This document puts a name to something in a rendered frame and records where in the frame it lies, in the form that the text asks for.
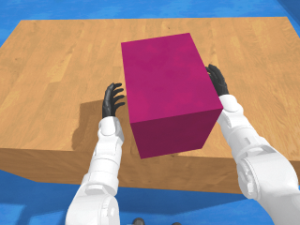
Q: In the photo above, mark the robot left upper arm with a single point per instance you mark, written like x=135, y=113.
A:
x=98, y=209

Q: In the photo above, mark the carton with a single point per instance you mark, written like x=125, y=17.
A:
x=172, y=102

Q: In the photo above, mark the robot right upper arm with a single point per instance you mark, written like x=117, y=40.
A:
x=269, y=179

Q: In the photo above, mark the robot right hand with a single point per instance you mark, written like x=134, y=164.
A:
x=217, y=80

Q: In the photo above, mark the left robot forearm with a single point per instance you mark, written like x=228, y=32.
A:
x=105, y=163

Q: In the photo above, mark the right robot forearm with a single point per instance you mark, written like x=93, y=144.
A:
x=240, y=134

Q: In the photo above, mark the pedestal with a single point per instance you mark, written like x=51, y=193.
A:
x=54, y=74

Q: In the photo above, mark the robot left hand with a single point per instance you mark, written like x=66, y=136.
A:
x=108, y=107

